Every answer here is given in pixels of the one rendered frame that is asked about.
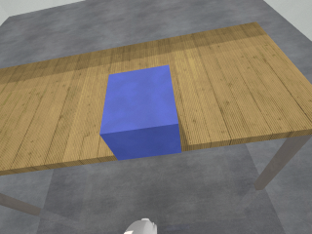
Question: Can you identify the carton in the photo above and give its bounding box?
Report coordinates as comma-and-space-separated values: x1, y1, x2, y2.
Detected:
99, 64, 181, 161

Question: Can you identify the table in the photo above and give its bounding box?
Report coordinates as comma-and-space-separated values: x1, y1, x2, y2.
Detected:
0, 21, 312, 215

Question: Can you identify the robot left thigh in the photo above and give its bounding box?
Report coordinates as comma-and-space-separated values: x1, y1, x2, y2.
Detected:
124, 219, 157, 234

